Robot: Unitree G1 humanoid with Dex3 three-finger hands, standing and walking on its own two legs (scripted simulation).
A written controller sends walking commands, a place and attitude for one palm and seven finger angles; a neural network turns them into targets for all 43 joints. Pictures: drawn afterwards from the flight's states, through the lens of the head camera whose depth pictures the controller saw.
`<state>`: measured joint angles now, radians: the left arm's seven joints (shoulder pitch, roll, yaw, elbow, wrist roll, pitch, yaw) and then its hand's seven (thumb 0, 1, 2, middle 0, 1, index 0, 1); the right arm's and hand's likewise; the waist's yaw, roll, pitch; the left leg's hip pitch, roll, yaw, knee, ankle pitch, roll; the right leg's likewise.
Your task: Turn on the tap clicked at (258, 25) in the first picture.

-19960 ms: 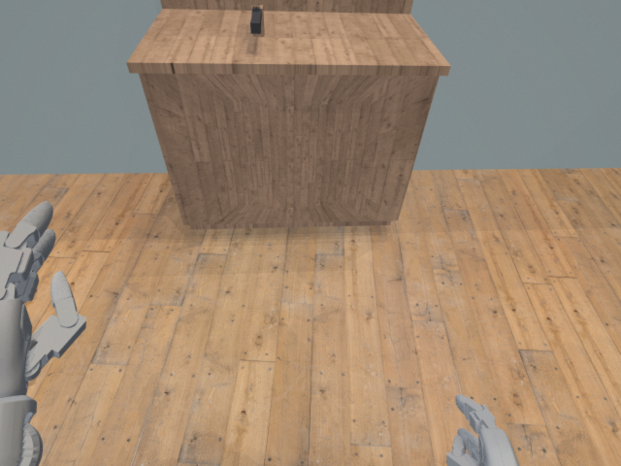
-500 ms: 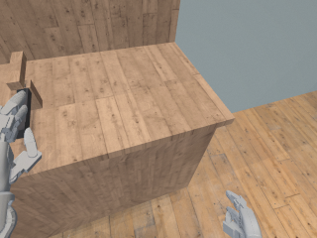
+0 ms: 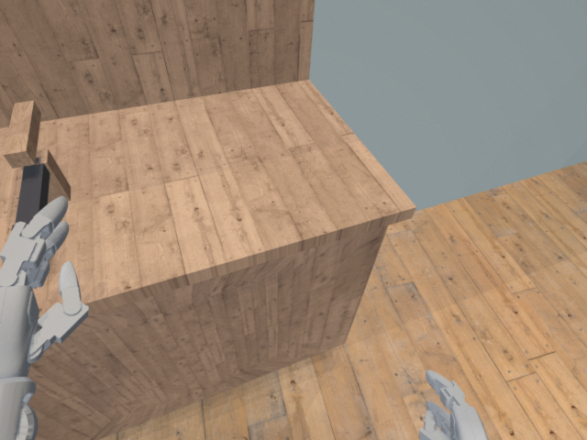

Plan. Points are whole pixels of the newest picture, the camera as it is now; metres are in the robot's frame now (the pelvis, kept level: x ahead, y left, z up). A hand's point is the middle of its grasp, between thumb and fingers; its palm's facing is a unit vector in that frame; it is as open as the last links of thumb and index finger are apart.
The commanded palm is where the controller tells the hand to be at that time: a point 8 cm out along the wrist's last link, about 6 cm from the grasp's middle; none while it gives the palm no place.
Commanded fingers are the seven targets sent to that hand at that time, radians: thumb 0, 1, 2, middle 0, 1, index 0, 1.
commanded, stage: come to a stop and stand still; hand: left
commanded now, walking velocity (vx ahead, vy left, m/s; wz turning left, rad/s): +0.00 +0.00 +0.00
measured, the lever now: (29, 235) +0.32 +0.38 +0.10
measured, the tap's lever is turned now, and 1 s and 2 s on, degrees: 0 0 0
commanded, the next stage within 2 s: look again from close up in 0.78 s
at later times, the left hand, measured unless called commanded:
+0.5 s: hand (74, 274) +0.24 +0.25 +0.16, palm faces +0.38 -0.85 -0.35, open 7.4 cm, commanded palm +0.18 +0.28 +0.18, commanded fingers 0.00 0.90 0.90 -0.20 -0.30 -0.20 -0.30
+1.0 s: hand (62, 269) +0.24 +0.26 +0.17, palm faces +0.40 -0.85 -0.34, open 7.4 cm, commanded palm +0.18 +0.29 +0.18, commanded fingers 0.00 0.90 0.90 -0.20 -0.30 -0.20 -0.30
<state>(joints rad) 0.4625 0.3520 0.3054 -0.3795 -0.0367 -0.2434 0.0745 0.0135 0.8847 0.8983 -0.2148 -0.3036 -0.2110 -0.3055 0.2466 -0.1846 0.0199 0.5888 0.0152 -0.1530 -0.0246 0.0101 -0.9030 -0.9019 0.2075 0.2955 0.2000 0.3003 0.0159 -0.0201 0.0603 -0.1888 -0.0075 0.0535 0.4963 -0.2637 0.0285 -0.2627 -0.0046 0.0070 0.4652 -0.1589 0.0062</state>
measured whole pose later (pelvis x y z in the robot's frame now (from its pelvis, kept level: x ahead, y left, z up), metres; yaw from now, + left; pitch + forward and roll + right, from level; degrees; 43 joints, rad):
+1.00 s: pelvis +0.02 +0.01 +0.00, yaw +0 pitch -3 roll -1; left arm 0.40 0.35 0.35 -0.48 -0.03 -0.22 0.12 0.02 0.89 0.90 -0.21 -0.30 -0.21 -0.30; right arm 0.20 -0.18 0.02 0.57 0.01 -0.13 -0.02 0.01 -0.90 -0.90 0.21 0.30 0.20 0.30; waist 0.03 -0.05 0.10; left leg -0.14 -0.01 0.05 0.46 -0.28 0.04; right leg -0.20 -0.01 0.01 0.40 -0.16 0.02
